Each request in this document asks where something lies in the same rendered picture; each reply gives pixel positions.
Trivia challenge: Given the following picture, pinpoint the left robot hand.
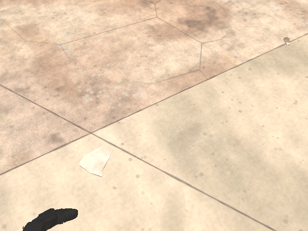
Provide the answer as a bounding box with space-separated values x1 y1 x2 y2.
22 208 78 231

